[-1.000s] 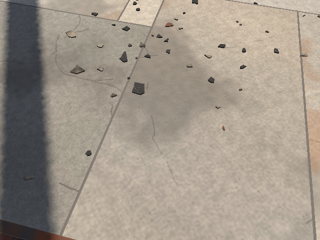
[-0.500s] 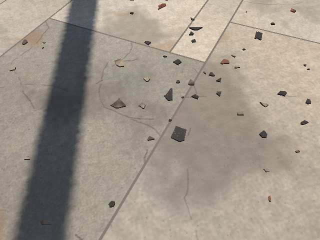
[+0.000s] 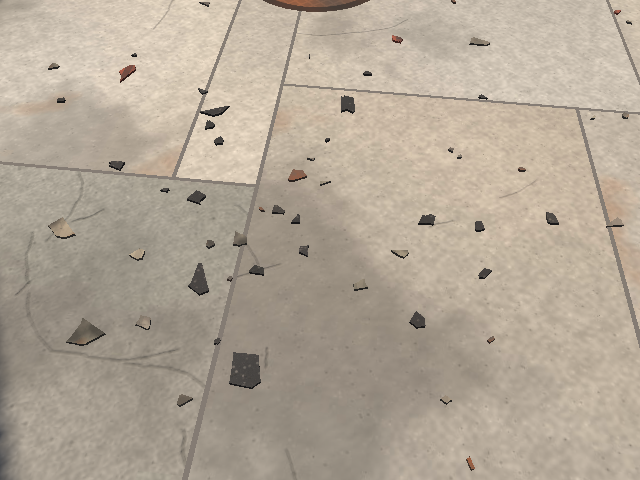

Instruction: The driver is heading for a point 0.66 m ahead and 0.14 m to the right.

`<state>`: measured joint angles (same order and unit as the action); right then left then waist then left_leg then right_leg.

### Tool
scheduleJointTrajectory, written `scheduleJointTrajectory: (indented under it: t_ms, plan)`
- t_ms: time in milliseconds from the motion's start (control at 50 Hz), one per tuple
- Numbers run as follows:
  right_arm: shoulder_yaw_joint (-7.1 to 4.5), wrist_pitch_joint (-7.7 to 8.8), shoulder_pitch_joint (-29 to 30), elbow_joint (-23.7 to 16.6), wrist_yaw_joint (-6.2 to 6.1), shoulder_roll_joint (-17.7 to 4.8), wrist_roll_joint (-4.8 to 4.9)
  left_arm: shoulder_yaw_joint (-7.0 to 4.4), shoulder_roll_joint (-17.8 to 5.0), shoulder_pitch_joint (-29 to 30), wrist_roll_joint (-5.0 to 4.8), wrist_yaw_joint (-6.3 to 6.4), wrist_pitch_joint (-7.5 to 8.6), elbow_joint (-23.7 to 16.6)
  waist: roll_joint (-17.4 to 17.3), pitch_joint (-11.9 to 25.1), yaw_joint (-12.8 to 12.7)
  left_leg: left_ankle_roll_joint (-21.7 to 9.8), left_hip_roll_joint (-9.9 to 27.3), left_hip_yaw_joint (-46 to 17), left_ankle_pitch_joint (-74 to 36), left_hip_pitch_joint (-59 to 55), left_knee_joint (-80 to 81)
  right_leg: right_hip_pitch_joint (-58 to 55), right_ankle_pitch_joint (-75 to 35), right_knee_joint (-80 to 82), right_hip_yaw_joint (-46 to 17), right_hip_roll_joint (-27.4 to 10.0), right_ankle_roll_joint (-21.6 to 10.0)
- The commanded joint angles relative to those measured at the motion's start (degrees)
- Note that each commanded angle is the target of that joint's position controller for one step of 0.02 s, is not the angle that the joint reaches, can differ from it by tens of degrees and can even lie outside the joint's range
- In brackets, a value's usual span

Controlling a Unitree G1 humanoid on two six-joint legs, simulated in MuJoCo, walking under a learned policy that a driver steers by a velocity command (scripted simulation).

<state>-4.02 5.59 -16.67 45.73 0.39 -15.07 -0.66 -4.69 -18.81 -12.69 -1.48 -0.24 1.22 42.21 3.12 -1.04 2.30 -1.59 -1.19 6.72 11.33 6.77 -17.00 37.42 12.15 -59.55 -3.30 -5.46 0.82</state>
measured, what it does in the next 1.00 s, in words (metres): walks ahead, turning right: right foot, then left foot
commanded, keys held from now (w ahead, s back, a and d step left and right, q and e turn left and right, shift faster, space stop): w+e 0.38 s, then w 0.38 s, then no key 0.24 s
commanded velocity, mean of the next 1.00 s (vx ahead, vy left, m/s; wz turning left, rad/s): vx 0.45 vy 0.00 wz -0.34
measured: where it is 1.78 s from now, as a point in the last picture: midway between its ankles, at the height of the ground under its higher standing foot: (388, 429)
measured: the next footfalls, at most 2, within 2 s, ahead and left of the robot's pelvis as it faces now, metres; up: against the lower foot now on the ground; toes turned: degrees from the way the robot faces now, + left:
right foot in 0.26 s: +0.29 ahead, -0.16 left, +0.00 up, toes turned -12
left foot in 0.76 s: +0.63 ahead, -0.04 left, +0.00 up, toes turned -19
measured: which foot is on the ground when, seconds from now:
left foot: down 0.00-0.26, up 0.28-0.74, down 0.76-1.00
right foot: up 0.00-0.24, down 0.26-0.78, up 0.80-1.00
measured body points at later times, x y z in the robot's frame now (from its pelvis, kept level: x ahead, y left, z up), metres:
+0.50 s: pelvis +0.26 -0.09 +0.00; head +0.29 -0.11 +0.45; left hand +0.42 +0.16 -0.10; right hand +0.36 -0.40 -0.10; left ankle +0.40 +0.07 -0.67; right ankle +0.25 -0.15 -0.75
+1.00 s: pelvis +0.53 -0.10 +0.00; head +0.58 -0.10 +0.45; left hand +0.75 +0.12 -0.12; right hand +0.54 -0.38 -0.12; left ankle +0.60 -0.03 -0.75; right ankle +0.50 -0.25 -0.69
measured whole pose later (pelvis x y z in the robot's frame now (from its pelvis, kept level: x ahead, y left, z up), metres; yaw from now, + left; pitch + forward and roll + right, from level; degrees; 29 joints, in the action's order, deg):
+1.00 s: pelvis +0.53 -0.10 +0.00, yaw -20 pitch +1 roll +0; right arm -1.7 4.9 -11.9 47.0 1.9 -14.4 -1.0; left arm -3.0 -17.0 -12.0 0.0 1.3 1.0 41.6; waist 2.3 -3.5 1.0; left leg -3.8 -2.9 2.2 7.9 15.0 -21.5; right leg 29.1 21.2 -53.8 -3.6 -2.3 2.6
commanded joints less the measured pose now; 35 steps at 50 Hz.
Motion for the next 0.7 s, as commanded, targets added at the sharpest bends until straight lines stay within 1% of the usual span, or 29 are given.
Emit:
scheduleJointTrajectory:
  t_ms: [20, 80, 120, 160, 180, 200, 220, 240, 260, 280, 300, 320, 340, 360, 380, 400, 420, 440, 460, 500, 540, 560, 600, 640, 660, 700]
  plan:
    - [-1.99, 1.01, 4.7, -3.6, -0.49, -8.4, 0.09, 0.45, -0.1, 0.9, 0.12, -0.92, 0.43, -4.4, -6.5, -0.9, -1.4, -9.1, 15.8, -6.8, -14.3, -1.4, 9.3, 2.9, -8.4, 7.6, -1.4, -2.1, 0.2]
    - [-2.43, 0.4, 2.9, -2.4, -0.83, -10.2, 0.61, 0.99, 0.3, 6.8, 0.27, -2.03, 0.78, -6.4, -5.6, -2.5, 0.7, -8.0, 15.8, -2.1, -15.0, -2.7, 9.3, 0.8, -13.5, 16.1, 1.7, -1.1, -0.8]
    - [-2.77, -0.15, 1.2, -1.4, -0.88, -11.2, 1.2, 1.04, 0.0, 9.9, 0.21, -2.58, 0.69, -8.0, -5.5, -3.5, 1.6, -7.2, 16.7, -0.4, -15.5, -5.6, 8.5, 0.8, -12.5, 19.6, 2.9, -0.7, -1.9]
    - [-3.16, -0.87, 0.2, -0.5, -0.88, -12.1, 1.86, 0.8, -0.8, 11.7, 0.23, -3.05, 0.55, -9.5, -5.9, -3.8, 1.5, -6.2, 17.8, 1.1, -19.8, -9.2, 6.1, 0.6, -8.8, 21.9, 4.4, 0.3, -3.4]
    - [-3.37, -1.26, 0.3, -0.4, -0.95, -12.9, 2.08, 0.48, -1.4, 11.5, 0.32, -3.21, 0.44, -10.0, -6.5, -3.2, 0.7, -5.6, 17.9, 2.1, -27.0, -10.5, 3.4, -1.4, -6.0, 22.6, 5.8, 1.6, -4.5]
    - [-3.65, -1.64, 0.5, -0.4, -1.1, -13.9, 2.34, -0.07, -2.4, 10.0, 0.46, -3.22, 0.24, -10.1, -7.6, -1.4, -0.6, -4.9, 17.8, 3.2, -37.1, -11.3, -0.8, -5.0, -2.8, 22.8, 7.6, 3.6, -5.7]
    - [-3.84, -2.12, 0.8, -0.5, -1.25, -14.6, 2.6, -1.05, -4.1, 5.5, 0.47, -3.1, 0.02, -9.4, -8.1, 1.6, -3.5, -4.2, 17.2, 4.4, -46.0, -11.1, -8.3, -11.5, -0.7, 23.4, 9.4, 6.1, -7.2]
    - [-3.51, -2.47, 1.4, -0.7, -1.43, -14.1, 2.78, -2.74, -6.7, -3.4, 0.27, -2.61, -0.2, -7.0, -7.1, 6.2, -8.5, -2.4, 15.1, 6.3, -47.7, -7.0, -20.0, -24.3, -3.8, 26.8, 10.1, 8.8, -9.2]
    - [-2.41, -2.2, 0.2, -1.5, -1.62, -11.6, 1.33, -4.75, -11.4, -13.1, 0.02, -1.42, -0.84, -4.7, -1.4, 11.6, -12.2, 0.3, 12.8, 6.5, -31.0, 7.0, -37.5, -42.3, -4.8, 27.8, 0.2, 3.9, -12.4]
    - [0.31, -0.74, -4.8, -5.1, -0.9, -3.2, -1.01, -5.18, -17.8, -10.2, -0.41, -1.11, -0.26, -5.5, 13.5, 15.9, -4.3, 3.8, 0.7, 0.8, 21.8, 32.4, -57.2, -58.6, 5.1, 34.2, -33.6, -10.7, -23.0]
    - [-0.24, 1.32, 0.8, -5.4, -0.12, -8.0, 1.14, -3.79, -13.2, -12.1, 0.02, -1.49, 0.72, -7.4, 6.2, 22.6, -9.2, 2.9, 0.5, -11.9, 23.3, 38.1, -62.9, -60.8, 12.7, 42.2, -44.9, -13.9, -24.6]
    - [-0.91, 2.26, 6.0, -7.0, 0.26, -10.6, 3.17, -2.8, -9.9, -10.2, 0.48, -1.72, 1.61, -6.5, 3.2, 14.0, -9.5, 1.7, 3.0, -11.8, 17.4, 42.4, -61.7, -55.4, 8.9, 43.2, -36.6, -12.3, -21.6]
    - [-0.56, 2.77, 6.6, -7.0, -0.06, -9.8, 2.46, -2.29, -8.5, -7.1, 0.34, -1.65, 2.01, -6.6, -0.5, 9.1, -7.1, 1.1, 5.5, -11.5, 12.3, 40.3, -56.7, -47.0, 3.4, 43.0, -29.5, -9.7, -19.6]
    - [-0.81, 2.78, 6.4, -6.2, -0.52, -9.9, 0.89, -1.73, -6.7, -3.1, 0.59, -1.48, 2.01, -7.2, -2.0, 6.1, -4.6, 1.4, 7.1, -11.5, 9.3, 36.2, -51.8, -39.3, -3.2, 43.2, -24.1, -7.5, -18.0]
    - [-1.16, 2.19, 5.3, -5.9, -0.55, -10.3, 0.32, -1.17, -5.3, -0.8, 1.29, -1.23, 2.05, -8.3, -1.0, 5.0, -2.5, 1.7, 8.2, -12.0, 7.2, 32.0, -49.2, -34.0, -8.4, 44.3, -20.8, -5.8, -17.5]
    - [-1.22, 1.45, 4.1, -5.6, -0.41, -10.0, 0.26, -0.98, -4.9, 0.2, 1.6, -1.03, 2.12, -8.6, -0.3, 4.9, -1.5, 2.3, 8.5, -11.6, 6.0, 29.7, -47.5, -31.2, -11.6, 45.5, -19.1, -5.4, -17.6]
    - [-1.01, 0.81, 3.4, -5.2, -0.35, -9.0, 0.09, -0.93, -4.8, 0.3, 1.5, -0.81, 2.38, -8.3, -0.5, 4.8, -1.1, 3.1, 8.5, -10.8, 5.1, 28.7, -45.6, -29.1, -15.5, 46.1, -17.1, -5.1, -18.0]
    - [-0.76, 0.28, 3.6, -5.0, -0.36, -8.1, -0.09, -0.91, -5.0, -0.4, 1.36, -0.54, 2.6, -7.7, -0.8, 4.2, -1.1, 3.9, 8.3, -10.1, 3.2, 28.2, -43.3, -27.4, -18.3, 46.7, -14.7, -4.5, -18.0]
    - [-0.43, -0.02, 5.1, -5.4, -0.41, -7.2, -0.22, -0.98, -5.5, -1.3, 1.32, -0.19, 2.73, -7.0, -0.9, 3.3, -1.4, 4.7, 8.2, -9.6, 0.3, 28.6, -40.2, -26.2, -19.6, 47.4, -12.6, -3.9, -17.7]
    - [0.24, -0.1, 9.1, -6.3, -0.25, -5.9, -0.21, -1.0, -5.9, -3.0, 1.14, 0.35, 2.78, -5.7, -0.3, 1.9, -3.0, 5.3, 7.7, -9.2, -8.0, 28.7, -31.9, -25.6, -19.5, 48.0, -9.2, -2.2, -15.9]
    - [0.7, 0.14, 13.0, -7.0, 0.19, -5.0, 0.16, -0.95, -6.0, -4.5, 0.94, 0.56, 2.72, -4.6, 0.3, 0.9, -4.8, 5.1, 6.3, -8.7, -15.8, 26.4, -23.5, -25.0, -15.6, 48.1, -7.0, -0.8, -14.0]
    - [0.9, 0.29, 14.9, -7.4, 0.46, -4.8, 0.43, -0.96, -6.3, -5.5, 0.86, 0.59, 2.74, -4.0, 0.6, 0.3, -5.7, 4.9, 5.6, -8.3, -18.7, 25.3, -20.4, -24.9, -12.9, 48.4, -6.9, -0.9, -13.6]
    - [0.94, 0.59, 18.0, -8.3, 0.96, -5.1, 1.01, -1.03, -6.8, -7.6, 0.63, 0.51, 2.78, -2.6, 0.7, -1.2, -7.1, 4.2, 4.9, -8.5, -20.5, 25.0, -16.8, -26.7, -9.6, 48.4, -8.3, -2.5, -13.5]
    - [0.79, 0.92, 20.1, -9.2, 1.48, -5.9, 1.13, -1.07, -6.8, -9.4, 0.48, 0.51, 2.54, -1.3, 0.7, -2.3, -7.7, 2.9, 4.7, -9.0, -18.2, 27.5, -14.0, -31.6, -10.4, 46.5, -9.9, -4.5, -13.5]
    - [0.69, 1.11, 20.6, -9.6, 1.76, -6.2, 1.05, -1.13, -6.9, -10.1, 0.5, 0.6, 2.31, -0.7, 0.8, -2.4, -7.7, 2.1, 4.4, -9.1, -16.2, 28.6, -12.9, -34.3, -12.0, 45.2, -10.8, -5.6, -13.3]
    - [0.46, 1.35, 19.6, -9.7, 2.14, -6.9, 1.0, -1.33, -7.2, -10.5, 0.57, 0.85, 1.76, 0.1, 1.7, -2.2, -6.8, 0.5, 3.9, -8.8, -11.4, 27.8, -11.3, -38.1, -16.5, 42.9, -11.9, -7.2, -12.3]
